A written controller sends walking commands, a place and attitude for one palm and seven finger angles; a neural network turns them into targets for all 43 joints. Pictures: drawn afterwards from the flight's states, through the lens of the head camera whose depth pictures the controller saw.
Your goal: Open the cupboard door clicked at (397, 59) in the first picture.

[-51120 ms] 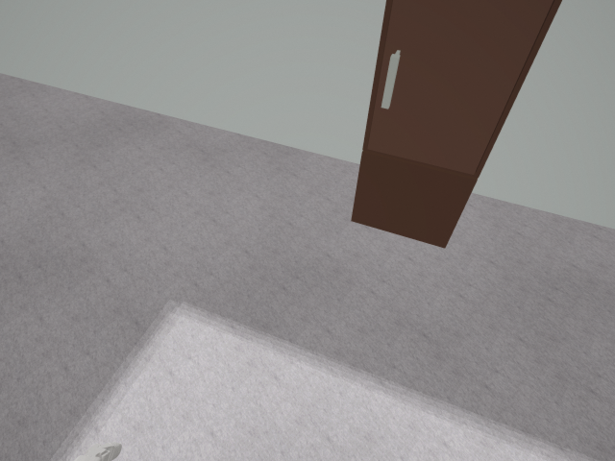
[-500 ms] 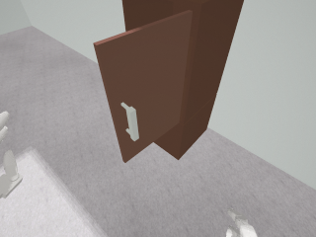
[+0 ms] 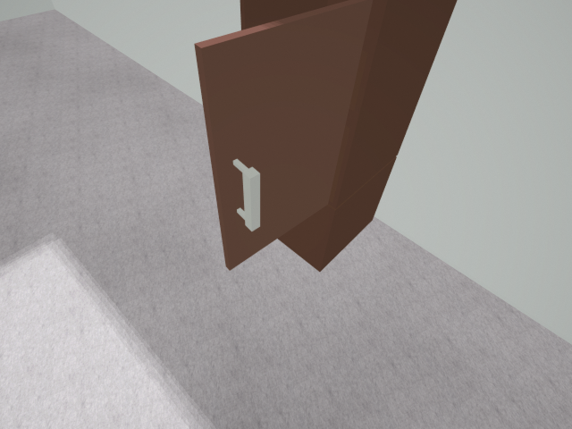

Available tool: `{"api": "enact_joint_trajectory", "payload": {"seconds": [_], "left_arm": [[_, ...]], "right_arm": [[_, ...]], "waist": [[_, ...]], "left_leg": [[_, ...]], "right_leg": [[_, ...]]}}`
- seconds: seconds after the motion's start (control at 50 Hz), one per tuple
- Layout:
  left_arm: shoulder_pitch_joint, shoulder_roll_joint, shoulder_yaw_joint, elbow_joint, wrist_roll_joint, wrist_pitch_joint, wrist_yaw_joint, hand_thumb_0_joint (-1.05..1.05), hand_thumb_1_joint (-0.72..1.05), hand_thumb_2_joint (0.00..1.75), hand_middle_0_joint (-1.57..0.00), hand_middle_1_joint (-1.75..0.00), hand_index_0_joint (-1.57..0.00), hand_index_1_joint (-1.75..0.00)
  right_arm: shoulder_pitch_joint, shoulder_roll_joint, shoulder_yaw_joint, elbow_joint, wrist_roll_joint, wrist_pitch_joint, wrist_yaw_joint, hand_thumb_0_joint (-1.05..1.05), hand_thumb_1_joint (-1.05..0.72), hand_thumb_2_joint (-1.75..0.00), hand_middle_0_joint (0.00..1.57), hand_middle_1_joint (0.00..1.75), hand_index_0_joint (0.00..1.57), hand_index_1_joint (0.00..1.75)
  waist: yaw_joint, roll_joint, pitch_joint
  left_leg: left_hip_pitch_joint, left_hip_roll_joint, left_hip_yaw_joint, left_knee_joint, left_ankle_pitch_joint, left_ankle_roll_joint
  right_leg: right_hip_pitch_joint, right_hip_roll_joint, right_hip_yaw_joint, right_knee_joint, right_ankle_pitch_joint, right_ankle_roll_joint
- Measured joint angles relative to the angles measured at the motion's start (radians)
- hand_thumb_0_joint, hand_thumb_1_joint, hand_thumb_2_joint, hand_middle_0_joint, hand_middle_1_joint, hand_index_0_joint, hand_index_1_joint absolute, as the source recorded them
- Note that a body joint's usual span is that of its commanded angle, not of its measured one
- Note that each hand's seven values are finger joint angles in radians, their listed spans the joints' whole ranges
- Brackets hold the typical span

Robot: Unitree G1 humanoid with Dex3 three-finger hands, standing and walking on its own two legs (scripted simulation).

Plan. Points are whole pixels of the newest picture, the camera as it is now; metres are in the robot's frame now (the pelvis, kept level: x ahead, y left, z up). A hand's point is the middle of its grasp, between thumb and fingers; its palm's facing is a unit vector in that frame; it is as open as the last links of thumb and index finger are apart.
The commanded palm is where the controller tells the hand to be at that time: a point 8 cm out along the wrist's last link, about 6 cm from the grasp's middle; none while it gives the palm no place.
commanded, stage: let the arm hang, fingers relaxed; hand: left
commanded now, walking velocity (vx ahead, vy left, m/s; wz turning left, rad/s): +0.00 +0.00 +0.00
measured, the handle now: (245, 195) +0.56 +0.10 -0.05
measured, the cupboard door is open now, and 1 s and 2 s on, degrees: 84 84 84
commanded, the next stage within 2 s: look to check the result in 0.80 s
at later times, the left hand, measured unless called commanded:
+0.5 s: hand out of the picture -0.06 +0.18 -0.17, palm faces +0.06 -0.98 -0.19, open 7.4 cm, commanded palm none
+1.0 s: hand out of the picture -0.02 +0.18 -0.17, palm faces +0.06 -0.98 -0.18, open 7.4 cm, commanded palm none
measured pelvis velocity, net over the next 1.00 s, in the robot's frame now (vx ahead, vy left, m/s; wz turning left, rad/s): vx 0.01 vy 0.01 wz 0.00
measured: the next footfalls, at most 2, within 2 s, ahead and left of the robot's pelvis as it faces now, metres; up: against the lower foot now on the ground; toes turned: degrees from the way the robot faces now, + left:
none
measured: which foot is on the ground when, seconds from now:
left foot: down 0.00-1.00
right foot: down 0.00-1.00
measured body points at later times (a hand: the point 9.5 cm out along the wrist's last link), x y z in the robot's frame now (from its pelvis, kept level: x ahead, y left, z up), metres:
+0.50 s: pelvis -0.01 +0.02 +0.01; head +0.00 +0.01 +0.46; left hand -0.06 +0.23 -0.15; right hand -0.03 -0.18 -0.16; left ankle +0.07 +0.12 -0.73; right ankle -0.04 -0.09 -0.73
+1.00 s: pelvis +0.01 +0.01 +0.01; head +0.02 +0.02 +0.46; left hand -0.02 +0.23 -0.16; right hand -0.01 -0.20 -0.16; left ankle +0.07 +0.12 -0.73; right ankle -0.04 -0.09 -0.73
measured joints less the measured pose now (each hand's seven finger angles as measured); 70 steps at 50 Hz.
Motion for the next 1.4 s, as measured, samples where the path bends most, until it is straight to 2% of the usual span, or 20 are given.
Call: {"api": "enact_joint_trajectory", "payload": {"seconds": [0.08, 0.18, 0.32, 0.46, 0.7, 1.04, 1.4], "left_arm": [[0.062, -0.007, 0.021, 0.138, -0.008, -0.009, 0.015, 0.01, 0.96, 0.89, -0.21, -0.3, -0.2, -0.3], [0.137, -0.008, 0.025, 0.251, -0.012, -0.016, 0.016, 0.01, 0.94, 0.9, -0.21, -0.3, -0.2, -0.3], [0.19, -0.029, 0.026, 0.306, -0.012, -0.024, 0.027, 0.01, 0.92, 0.9, -0.2, -0.3, -0.2, -0.3], [0.171, -0.067, 0.028, 0.284, -0.01, -0.04, 0.036, 0.01, 0.91, 0.9, -0.2, -0.3, -0.2, -0.3], [0.103, -0.115, 0.027, 0.239, -0.008, -0.059, 0.039, 0.01, 0.91, 0.9, -0.2, -0.3, -0.2, -0.3], [0.125, -0.078, 0.034, 0.258, -0.013, -0.056, 0.041, 0.01, 0.91, 0.9, -0.2, -0.3, -0.2, -0.3], [0.097, -0.075, 0.027, 0.257, -0.013, -0.062, 0.038, 0.01, 0.91, 0.9, -0.2, -0.3, -0.2, -0.3]], "right_arm": [[0.057, 0.044, 0.007, 0.09, 0.003, 0.017, -0.011, 0.01, -0.91, -0.9, 0.2, 0.3, 0.2, 0.3], [0.109, 0.092, 0.007, 0.166, 0.009, 0.025, -0.02, 0.01, -0.91, -0.9, 0.2, 0.3, 0.2, 0.3], [0.141, 0.148, 0.005, 0.198, 0.012, 0.02, -0.024, 0.01, -0.91, -0.9, 0.2, 0.3, 0.2, 0.3], [0.142, 0.182, 0.003, 0.203, 0.008, 0.011, -0.023, 0.01, -0.91, -0.9, 0.2, 0.3, 0.2, 0.3], [0.15, 0.176, -0.006, 0.202, 0.006, -0.004, -0.027, 0.01, -0.91, -0.9, 0.2, 0.3, 0.2, 0.3], [0.129, 0.163, -0.003, 0.201, 0.011, -0.008, -0.03, 0.0, -0.91, -0.9, 0.2, 0.3, 0.2, 0.3], [0.088, 0.132, -0.002, 0.207, 0.012, -0.012, -0.031, 0.01, -0.91, -0.9, 0.2, 0.3, 0.2, 0.3]], "waist": [[0.025, -0.012, 0.025], [0.041, 0.016, 0.036], [0.037, 0.054, 0.023], [0.03, 0.06, -0.011], [0.019, 0.03, -0.041], [0.026, 0.035, -0.008], [0.03, 0.031, -0.004]], "left_leg": [[0.013, 0.009, -0.014, -0.043, 0.03, -0.003], [0.025, 0.008, -0.018, -0.066, 0.046, 0.003], [0.035, -0.006, -0.004, -0.083, 0.056, 0.016], [0.037, -0.019, 0.008, -0.086, 0.056, 0.024], [0.042, -0.023, 0.012, -0.087, 0.048, 0.025], [0.06, -0.019, 0.009, -0.092, 0.032, 0.02], [0.089, -0.017, 0.01, -0.109, 0.022, 0.011]], "right_leg": [[0.03, 0.013, -0.011, -0.075, 0.045, -0.002], [0.052, 0.014, -0.014, -0.12, 0.072, 0.003], [0.047, -0.004, -0.003, -0.109, 0.07, 0.016], [0.033, -0.02, 0.005, -0.079, 0.054, 0.023], [0.034, -0.024, 0.01, -0.074, 0.043, 0.025], [0.064, -0.02, 0.008, -0.104, 0.041, 0.021], [0.095, -0.017, 0.011, -0.128, 0.035, 0.014]]}}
